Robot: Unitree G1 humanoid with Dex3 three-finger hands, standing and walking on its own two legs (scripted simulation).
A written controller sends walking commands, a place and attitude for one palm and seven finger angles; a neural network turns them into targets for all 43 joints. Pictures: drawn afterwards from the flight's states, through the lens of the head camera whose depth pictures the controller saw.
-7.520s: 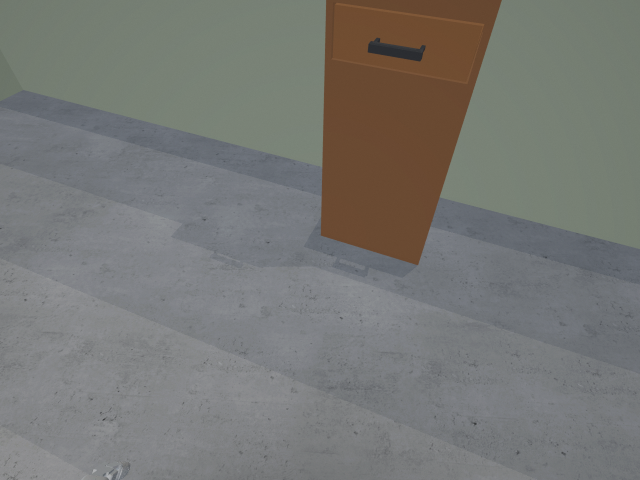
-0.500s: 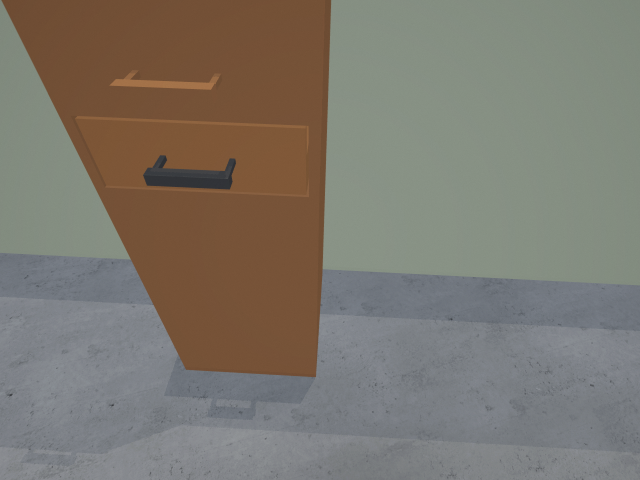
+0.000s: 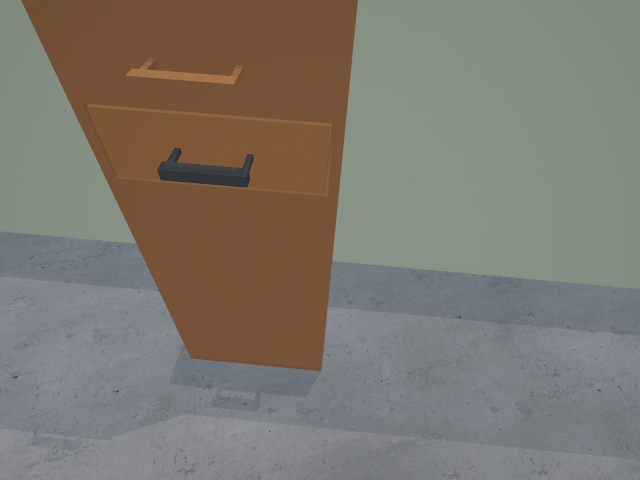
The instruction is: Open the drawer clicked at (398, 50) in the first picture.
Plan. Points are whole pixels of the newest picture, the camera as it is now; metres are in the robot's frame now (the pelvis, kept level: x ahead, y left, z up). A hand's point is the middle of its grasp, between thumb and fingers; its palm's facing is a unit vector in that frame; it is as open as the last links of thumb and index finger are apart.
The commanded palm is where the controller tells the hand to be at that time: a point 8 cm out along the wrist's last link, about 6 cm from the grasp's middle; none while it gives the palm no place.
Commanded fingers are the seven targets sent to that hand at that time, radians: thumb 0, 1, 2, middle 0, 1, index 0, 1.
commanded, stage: look again from close up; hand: left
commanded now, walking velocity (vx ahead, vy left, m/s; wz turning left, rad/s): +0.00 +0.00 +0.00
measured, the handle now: (208, 165) +0.56 +0.23 +0.08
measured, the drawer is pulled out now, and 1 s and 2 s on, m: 0.00 0.00 0.00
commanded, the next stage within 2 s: raise the hand with hooked fingers in 0.32 s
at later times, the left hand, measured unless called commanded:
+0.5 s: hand out of the picture +0.06 +0.19 -0.15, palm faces -0.06 -0.95 -0.31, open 7.3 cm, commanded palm +0.14 +0.21 -0.05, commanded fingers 0.00 0.78 0.85 -0.21 -0.38 -0.21 -0.38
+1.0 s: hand (148, 426) +0.18 +0.22 -0.02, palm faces +0.02 -0.10 -1.00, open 9.5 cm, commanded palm +0.19 +0.21 +0.05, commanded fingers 0.00 0.20 0.60 -0.25 -0.75 -0.25 -0.75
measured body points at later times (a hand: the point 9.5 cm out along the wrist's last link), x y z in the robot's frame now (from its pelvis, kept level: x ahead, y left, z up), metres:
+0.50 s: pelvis +0.03 +0.01 +0.00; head +0.05 +0.01 +0.45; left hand +0.06 +0.24 -0.13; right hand +0.04 -0.22 -0.15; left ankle +0.01 +0.11 -0.74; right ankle +0.02 -0.11 -0.74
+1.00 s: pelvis +0.02 -0.04 -0.04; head +0.05 -0.06 +0.41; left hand +0.18 +0.22 +0.04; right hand +0.30 -0.23 -0.09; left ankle +0.01 +0.10 -0.74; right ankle +0.02 -0.11 -0.74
